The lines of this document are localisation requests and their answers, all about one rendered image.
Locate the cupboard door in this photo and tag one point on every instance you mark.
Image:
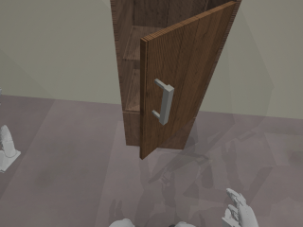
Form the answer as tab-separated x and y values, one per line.
182	56

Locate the handle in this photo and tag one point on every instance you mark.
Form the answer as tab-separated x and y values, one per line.
166	102

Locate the left robot hand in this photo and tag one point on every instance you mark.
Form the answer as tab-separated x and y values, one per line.
8	154

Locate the right robot hand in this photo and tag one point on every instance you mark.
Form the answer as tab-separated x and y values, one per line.
244	216

